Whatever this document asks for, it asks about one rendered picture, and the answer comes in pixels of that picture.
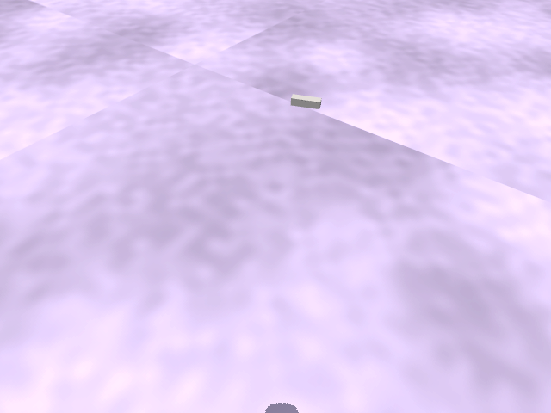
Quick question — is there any carton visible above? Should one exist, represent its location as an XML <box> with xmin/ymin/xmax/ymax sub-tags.
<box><xmin>291</xmin><ymin>94</ymin><xmax>322</xmax><ymax>109</ymax></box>

